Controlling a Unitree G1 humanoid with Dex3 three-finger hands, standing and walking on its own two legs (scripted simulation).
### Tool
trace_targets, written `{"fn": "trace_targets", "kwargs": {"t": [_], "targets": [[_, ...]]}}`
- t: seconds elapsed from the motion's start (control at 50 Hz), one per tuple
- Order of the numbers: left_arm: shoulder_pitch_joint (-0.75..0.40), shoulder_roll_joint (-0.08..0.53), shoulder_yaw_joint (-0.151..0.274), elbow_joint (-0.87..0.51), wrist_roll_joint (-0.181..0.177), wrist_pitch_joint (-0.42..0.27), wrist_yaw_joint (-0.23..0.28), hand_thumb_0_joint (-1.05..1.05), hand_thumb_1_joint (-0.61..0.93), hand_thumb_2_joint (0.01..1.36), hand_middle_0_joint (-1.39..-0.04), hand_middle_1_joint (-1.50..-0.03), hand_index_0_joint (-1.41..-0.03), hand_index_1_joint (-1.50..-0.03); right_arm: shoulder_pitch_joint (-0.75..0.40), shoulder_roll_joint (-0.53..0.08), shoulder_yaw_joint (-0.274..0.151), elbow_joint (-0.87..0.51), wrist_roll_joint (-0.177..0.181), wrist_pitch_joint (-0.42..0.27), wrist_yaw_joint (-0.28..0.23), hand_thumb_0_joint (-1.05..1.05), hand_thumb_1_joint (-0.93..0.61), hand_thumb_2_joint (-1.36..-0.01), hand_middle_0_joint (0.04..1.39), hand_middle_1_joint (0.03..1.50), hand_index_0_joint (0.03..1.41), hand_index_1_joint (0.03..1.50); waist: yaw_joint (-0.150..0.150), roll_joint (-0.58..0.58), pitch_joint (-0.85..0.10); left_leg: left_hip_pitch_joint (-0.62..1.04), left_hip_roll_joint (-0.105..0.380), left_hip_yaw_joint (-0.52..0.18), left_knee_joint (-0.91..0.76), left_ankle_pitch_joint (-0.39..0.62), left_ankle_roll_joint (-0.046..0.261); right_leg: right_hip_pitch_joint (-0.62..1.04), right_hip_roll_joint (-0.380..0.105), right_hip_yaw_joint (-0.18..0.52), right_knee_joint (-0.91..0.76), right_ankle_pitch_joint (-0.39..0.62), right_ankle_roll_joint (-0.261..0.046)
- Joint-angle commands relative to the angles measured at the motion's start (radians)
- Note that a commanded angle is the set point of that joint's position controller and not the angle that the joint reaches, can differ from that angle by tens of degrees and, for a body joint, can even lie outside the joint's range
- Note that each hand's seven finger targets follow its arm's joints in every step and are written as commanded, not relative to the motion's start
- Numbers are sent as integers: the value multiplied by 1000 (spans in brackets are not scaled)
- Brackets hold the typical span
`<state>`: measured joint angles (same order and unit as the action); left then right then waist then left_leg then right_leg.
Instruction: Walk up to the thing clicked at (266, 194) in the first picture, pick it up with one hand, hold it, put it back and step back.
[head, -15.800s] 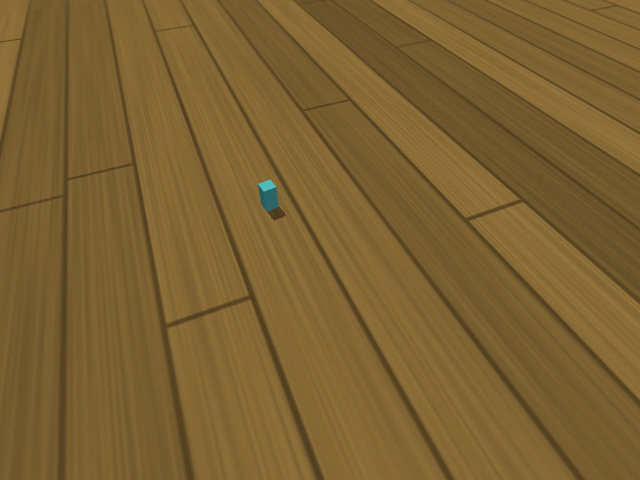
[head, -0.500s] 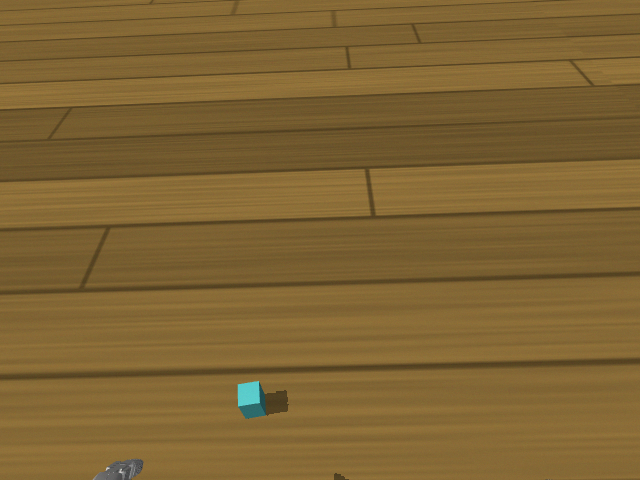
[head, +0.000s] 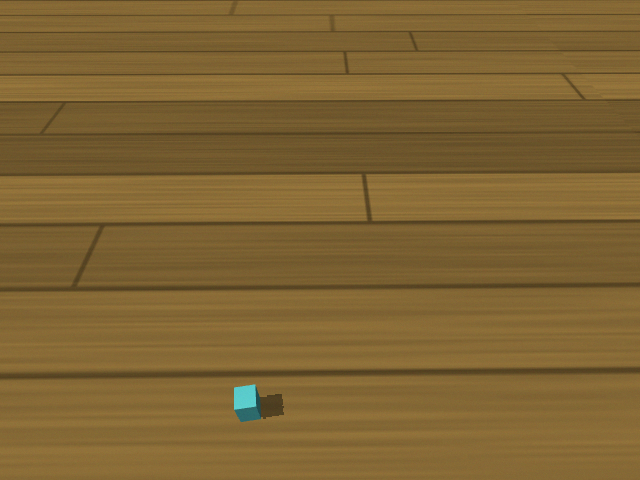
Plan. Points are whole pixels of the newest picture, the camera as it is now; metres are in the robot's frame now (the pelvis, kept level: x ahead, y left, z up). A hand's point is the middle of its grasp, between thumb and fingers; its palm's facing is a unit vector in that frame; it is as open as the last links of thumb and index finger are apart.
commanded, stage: walk up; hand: left
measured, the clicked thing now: (247, 403) +0.43 +0.22 -0.72
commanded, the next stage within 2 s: stand in 0.24 s
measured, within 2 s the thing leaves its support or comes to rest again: neither
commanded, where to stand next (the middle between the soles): +0.06 -0.03 m, yaw +4 degrees
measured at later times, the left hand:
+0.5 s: hand out of the picture +0.09 +0.25 -0.15, palm faces -0.01 -0.94 -0.34, open 7.4 cm
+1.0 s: hand out of the picture +0.08 +0.25 -0.15, palm faces -0.02 -0.94 -0.35, open 7.4 cm
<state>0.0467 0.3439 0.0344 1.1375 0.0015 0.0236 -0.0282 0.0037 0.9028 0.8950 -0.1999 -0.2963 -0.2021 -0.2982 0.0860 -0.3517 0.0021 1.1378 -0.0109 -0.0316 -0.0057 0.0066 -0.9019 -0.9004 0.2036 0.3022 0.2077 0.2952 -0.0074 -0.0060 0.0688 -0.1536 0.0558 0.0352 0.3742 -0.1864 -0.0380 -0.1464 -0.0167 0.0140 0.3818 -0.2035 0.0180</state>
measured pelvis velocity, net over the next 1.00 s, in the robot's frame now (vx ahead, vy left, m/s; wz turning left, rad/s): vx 0.00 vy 0.00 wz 0.01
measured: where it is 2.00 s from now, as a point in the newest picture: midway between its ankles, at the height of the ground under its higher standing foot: outside the picture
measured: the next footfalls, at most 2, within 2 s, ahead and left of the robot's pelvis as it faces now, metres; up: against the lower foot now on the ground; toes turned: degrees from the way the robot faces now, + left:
none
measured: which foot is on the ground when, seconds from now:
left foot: down 0.00-1.00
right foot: down 0.00-1.00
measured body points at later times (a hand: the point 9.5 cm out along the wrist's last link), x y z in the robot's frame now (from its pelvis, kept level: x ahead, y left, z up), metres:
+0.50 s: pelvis +0.00 +0.00 +0.00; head +0.01 +0.00 +0.45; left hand +0.09 +0.30 -0.13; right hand +0.10 -0.30 -0.13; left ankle +0.01 +0.14 -0.75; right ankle +0.00 -0.13 -0.75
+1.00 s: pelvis +0.00 +0.00 +0.00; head +0.01 -0.01 +0.45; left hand +0.08 +0.30 -0.13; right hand +0.08 -0.31 -0.13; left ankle +0.01 +0.14 -0.75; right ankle +0.00 -0.13 -0.75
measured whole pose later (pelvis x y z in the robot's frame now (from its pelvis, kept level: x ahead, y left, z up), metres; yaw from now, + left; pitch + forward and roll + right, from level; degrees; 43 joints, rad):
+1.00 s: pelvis +0.00 +0.00 +0.00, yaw +1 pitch -3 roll +0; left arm 0.10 0.35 0.00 1.13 0.01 -0.01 -0.01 0.00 0.90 0.89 -0.20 -0.30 -0.20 -0.30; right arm 0.09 -0.35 -0.01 1.16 -0.01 0.00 0.01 0.01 -0.90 -0.90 0.20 0.30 0.21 0.30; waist -0.01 0.01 0.06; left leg -0.12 0.05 0.02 0.32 -0.16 -0.04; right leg -0.11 -0.02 0.00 0.34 -0.19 0.02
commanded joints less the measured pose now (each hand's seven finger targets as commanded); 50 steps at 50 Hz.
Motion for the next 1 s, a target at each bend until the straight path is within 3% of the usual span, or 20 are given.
{"fn": "trace_targets", "kwargs": {"t": [0.0,0.38,0.6,0.76,0.88,0.98], "targets": [[-58,199,34,-61,3,-27,15,0,900,900,-200,-300,-200,-300,-54,-219,-43,-69,2,-20,-11,0,-900,-900,200,300,200,300,5,1,-120,44,89,-72,-65,117,45,8,-94,77,-77,120,-33],[-12,209,19,-54,5,-54,31,0,900,900,-200,-300,-200,-300,-73,-211,-52,-56,0,0,3,0,-900,-900,200,300,200,300,0,11,-119,99,92,-80,-90,177,41,23,-107,66,-89,180,-27],[-3,216,11,-58,4,-57,34,0,900,900,-200,-300,-200,-300,-68,-207,-48,-50,1,8,10,0,-900,-900,200,300,200,300,-2,-6,-87,65,81,-80,-102,89,37,12,-109,70,-118,116,-24],[-5,224,11,-65,4,-55,35,0,900,900,-200,-300,-200,-300,-56,-205,-46,-48,0,5,7,0,-900,-900,200,300,200,300,-1,-1,-96,77,88,-83,-105,140,36,17,-109,65,-101,147,-30],[3,223,9,-63,5,-52,35,0,900,900,-200,-300,-200,-300,-51,-211,-46,-44,0,8,8,0,-900,-900,200,300,200,300,0,4,-80,53,82,-84,-110,72,38,14,-110,69,-115,93,-30],[9,230,9,-65,7,-54,35,0,900,900,-200,-300,-200,-300,-45,-211,-48,-44,0,6,8,0,-900,-900,200,300,200,300,-2,-2,-98,81,88,-85,-103,104,39,5,-111,70,-110,115,-32]]}}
